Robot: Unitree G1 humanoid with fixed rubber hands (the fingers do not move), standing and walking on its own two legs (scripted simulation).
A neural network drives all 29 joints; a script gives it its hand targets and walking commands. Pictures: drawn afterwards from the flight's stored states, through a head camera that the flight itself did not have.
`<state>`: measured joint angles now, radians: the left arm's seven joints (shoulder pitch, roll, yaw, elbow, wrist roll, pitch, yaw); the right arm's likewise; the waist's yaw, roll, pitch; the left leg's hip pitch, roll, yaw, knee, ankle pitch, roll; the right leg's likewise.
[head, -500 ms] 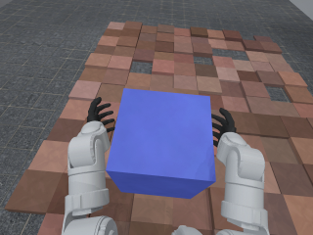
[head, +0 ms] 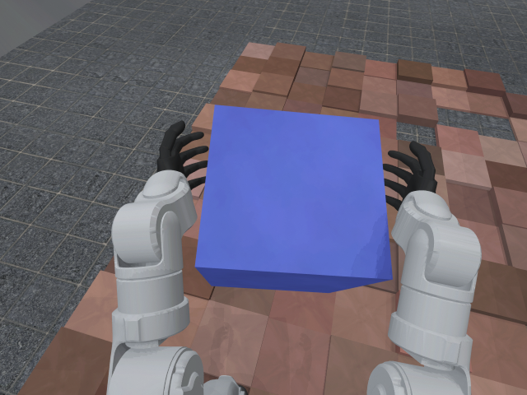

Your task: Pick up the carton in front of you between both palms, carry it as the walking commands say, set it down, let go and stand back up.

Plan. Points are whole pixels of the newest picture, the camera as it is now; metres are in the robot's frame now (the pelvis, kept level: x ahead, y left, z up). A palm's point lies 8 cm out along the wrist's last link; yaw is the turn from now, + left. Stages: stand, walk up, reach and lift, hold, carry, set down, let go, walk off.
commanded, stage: carry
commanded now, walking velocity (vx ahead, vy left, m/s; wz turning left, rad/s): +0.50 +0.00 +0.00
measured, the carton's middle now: (282, 215) +0.36 +0.03 +0.07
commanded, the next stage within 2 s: none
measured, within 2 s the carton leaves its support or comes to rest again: neither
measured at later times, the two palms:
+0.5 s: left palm (244, 81) +0.67 +0.13 +0.10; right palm (393, 104) +0.65 -0.17 +0.10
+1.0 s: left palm (275, 26) +0.98 +0.10 +0.09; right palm (386, 46) +0.96 -0.20 +0.07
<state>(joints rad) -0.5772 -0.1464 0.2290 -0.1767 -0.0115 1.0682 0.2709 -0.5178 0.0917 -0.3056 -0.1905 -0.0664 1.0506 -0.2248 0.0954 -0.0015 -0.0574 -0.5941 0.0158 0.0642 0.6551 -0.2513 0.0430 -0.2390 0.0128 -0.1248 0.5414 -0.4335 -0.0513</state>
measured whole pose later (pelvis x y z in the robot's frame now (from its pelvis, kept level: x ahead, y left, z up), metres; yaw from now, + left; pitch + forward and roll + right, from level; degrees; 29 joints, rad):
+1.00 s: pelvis +0.71 -0.04 -0.03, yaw -1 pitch +4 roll +2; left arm -0.15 -0.13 0.12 -0.31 0.00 1.07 0.17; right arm -0.11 0.13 -0.11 -0.34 -0.04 1.11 -0.18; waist 0.01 0.00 -0.15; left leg -0.53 -0.01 0.23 0.50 0.03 0.04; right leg 0.14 0.03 -0.10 0.37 -0.44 -0.05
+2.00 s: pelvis +1.34 -0.03 +0.00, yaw -1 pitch +6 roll -2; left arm -0.54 -0.15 0.37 0.06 0.10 0.97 0.21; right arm -0.48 0.17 -0.30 0.05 -0.06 1.00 -0.17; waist -0.08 0.01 -0.09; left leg -0.17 -0.02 0.08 0.42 -0.20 0.12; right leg -0.68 -0.03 -0.07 1.04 -0.30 0.00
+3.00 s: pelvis +2.04 +0.04 -0.01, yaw -1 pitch +4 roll -2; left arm -0.13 -0.13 0.10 -0.57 -0.03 1.22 0.20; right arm -0.09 0.13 -0.09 -0.56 0.01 1.23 -0.16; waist 0.00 0.01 -0.16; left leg 0.11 -0.02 0.04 0.28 -0.54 0.03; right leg -0.50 -0.02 -0.18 0.48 -0.01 -0.05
